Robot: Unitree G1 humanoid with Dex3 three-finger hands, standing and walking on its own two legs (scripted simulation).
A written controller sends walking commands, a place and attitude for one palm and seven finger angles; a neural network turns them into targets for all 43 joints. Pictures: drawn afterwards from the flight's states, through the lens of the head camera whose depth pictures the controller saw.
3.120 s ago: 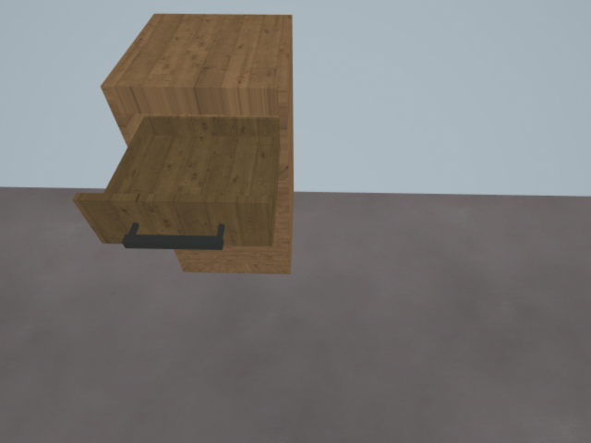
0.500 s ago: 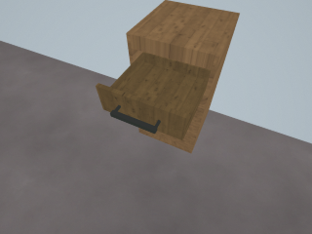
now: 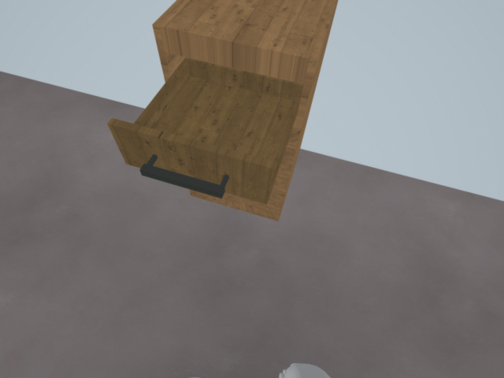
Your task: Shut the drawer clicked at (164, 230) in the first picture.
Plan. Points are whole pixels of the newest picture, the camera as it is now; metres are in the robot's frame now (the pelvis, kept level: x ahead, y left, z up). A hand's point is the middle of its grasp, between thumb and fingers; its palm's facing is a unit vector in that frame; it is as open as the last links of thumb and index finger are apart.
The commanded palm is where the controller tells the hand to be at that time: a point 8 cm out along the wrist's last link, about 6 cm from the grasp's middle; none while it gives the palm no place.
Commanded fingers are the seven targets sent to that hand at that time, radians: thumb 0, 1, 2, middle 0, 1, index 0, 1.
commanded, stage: turn to face it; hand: left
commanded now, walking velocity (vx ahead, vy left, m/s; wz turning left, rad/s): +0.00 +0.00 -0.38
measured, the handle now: (185, 174) +0.52 +0.20 -0.11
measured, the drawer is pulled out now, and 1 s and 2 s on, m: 0.30 0.30 0.30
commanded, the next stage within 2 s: take the last steps up to it in 0.32 s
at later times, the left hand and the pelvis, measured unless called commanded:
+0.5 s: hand out of the picture +0.10 +0.15 -0.19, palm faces -0.12 -0.97 -0.19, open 7.4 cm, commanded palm none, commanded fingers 0.00 0.90 0.90 -0.20 -0.30 -0.20 -0.30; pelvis +0.01 -0.03 -0.01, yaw -11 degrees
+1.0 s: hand out of the picture +0.08 +0.14 -0.18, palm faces -0.06 -0.97 -0.22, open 7.3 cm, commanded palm none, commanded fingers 0.00 0.90 0.90 -0.20 -0.30 -0.20 -0.30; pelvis +0.11 -0.05 -0.01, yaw -8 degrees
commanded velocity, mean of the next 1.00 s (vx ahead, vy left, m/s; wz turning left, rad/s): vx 0.09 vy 0.07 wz -0.09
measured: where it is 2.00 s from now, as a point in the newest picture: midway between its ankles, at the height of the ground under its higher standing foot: outside the picture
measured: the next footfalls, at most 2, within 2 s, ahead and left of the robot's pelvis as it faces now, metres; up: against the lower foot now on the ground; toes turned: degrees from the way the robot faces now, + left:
right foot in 0.16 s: +0.02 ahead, -0.16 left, +0.00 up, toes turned -6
left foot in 0.40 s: +0.08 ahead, +0.08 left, +0.00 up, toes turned -6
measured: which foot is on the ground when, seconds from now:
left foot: down 0.00-0.14, up 0.16-0.38, down 0.40-0.66, up 0.68-0.98, down 1.00-1.00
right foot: up 0.00-0.14, down 0.16-0.40, up 0.42-0.64, down 0.66-1.00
